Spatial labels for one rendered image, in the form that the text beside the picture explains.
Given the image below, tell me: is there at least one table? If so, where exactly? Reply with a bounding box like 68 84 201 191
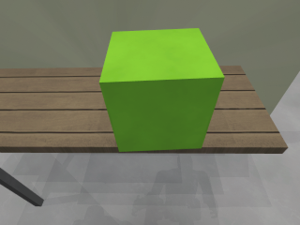
0 66 288 206

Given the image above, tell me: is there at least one carton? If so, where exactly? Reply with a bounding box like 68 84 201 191
99 28 225 152

